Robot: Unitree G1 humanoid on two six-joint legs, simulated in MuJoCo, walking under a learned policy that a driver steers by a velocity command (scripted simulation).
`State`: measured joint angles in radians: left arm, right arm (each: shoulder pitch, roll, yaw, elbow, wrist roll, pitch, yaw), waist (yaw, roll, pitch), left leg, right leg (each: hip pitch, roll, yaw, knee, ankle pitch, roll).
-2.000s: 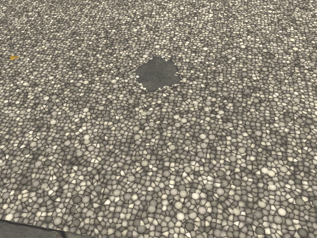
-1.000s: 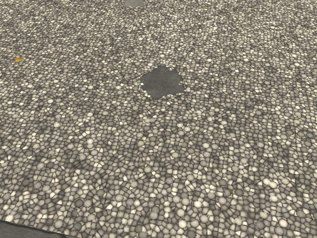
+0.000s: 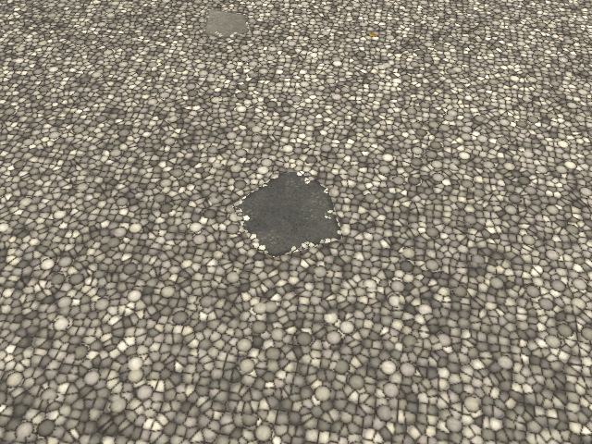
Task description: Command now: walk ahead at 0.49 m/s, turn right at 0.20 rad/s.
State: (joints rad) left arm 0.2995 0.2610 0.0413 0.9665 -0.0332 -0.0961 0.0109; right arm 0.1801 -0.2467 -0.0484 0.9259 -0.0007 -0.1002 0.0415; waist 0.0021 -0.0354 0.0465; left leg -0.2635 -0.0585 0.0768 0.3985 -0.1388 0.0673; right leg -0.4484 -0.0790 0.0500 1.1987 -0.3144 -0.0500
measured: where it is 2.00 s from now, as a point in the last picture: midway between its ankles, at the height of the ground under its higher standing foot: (445, 257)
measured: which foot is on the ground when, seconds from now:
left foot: down 0.00-0.40, up 0.42-0.86, down 0.88-1.00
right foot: up 0.00-0.36, down 0.38-0.90, up 0.92-1.00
